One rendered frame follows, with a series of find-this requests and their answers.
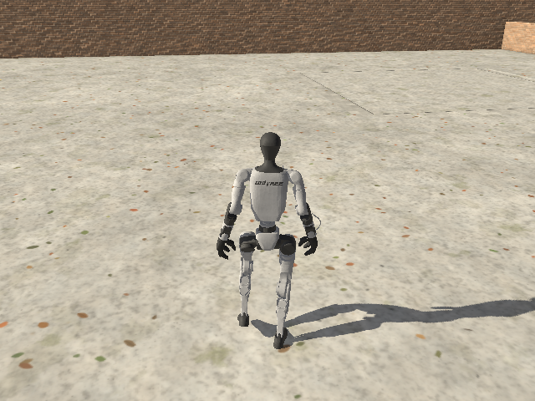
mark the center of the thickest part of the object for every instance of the robot right upper arm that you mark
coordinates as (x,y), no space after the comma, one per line
(299,192)

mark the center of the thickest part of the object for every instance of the robot right foot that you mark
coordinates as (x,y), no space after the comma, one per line
(278,341)

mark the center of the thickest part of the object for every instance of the left robot shin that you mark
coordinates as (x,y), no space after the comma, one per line
(244,288)

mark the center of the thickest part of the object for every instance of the robot left hand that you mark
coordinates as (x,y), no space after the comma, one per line
(221,246)

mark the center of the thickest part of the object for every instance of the robot left upper arm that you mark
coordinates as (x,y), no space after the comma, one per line
(242,176)

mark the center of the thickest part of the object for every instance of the robot right hand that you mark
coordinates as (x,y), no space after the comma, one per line
(311,242)

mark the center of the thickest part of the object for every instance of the robot right forearm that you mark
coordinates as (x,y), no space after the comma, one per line
(308,224)

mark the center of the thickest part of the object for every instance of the robot left forearm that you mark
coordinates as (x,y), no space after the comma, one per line
(227,224)

